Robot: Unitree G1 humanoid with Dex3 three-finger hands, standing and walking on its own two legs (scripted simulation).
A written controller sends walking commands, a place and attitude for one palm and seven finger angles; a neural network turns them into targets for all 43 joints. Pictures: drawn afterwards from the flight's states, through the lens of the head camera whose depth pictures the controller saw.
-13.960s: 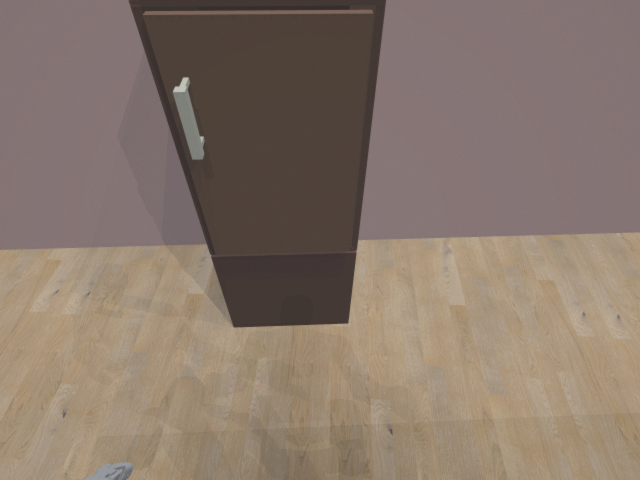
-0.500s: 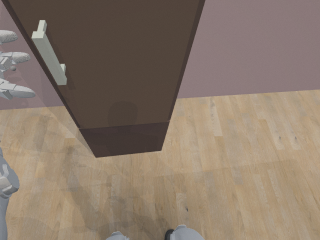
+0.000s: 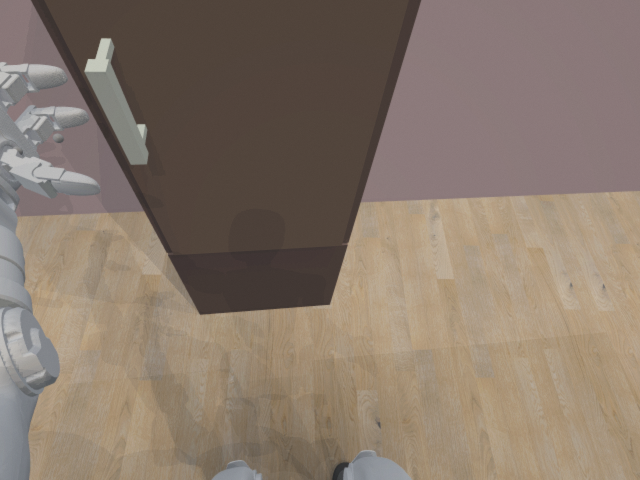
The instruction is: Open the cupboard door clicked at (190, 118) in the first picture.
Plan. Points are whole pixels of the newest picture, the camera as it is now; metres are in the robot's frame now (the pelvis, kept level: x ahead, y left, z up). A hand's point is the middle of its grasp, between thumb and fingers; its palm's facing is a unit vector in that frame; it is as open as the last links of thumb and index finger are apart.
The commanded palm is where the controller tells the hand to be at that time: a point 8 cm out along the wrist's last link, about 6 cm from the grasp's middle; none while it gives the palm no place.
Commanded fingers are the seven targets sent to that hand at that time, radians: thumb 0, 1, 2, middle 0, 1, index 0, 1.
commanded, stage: move the hooked fingers beside the handle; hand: left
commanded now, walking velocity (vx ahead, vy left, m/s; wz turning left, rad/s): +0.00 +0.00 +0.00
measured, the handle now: (123, 106) +0.54 +0.22 +0.12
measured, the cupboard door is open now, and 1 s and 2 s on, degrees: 0 0 0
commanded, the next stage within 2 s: slide the fingers in behind the handle in 0.12 s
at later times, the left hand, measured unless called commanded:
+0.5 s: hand (75, 140) +0.48 +0.26 +0.12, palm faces +0.00 -1.00 +0.02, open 14.0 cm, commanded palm +0.46 +0.30 +0.12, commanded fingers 0.00 -0.50 0.30 -0.30 -1.20 -0.30 -1.20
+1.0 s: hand (107, 140) +0.48 +0.22 +0.12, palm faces +0.02 -1.00 +0.02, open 14.0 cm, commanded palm +0.45 +0.27 +0.12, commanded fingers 0.00 -0.50 0.30 -0.30 -1.20 -0.30 -1.20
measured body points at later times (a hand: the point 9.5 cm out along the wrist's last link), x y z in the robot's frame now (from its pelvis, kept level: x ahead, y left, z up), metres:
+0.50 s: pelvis +0.00 +0.00 +0.00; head +0.10 +0.02 +0.44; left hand +0.48 +0.31 +0.12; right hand +0.01 -0.28 -0.10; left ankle -0.01 +0.10 -0.71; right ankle +0.01 -0.13 -0.71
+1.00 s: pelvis +0.00 +0.00 +0.00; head +0.09 +0.01 +0.44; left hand +0.47 +0.28 +0.12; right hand +0.03 -0.27 -0.11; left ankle -0.01 +0.10 -0.71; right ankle +0.01 -0.13 -0.71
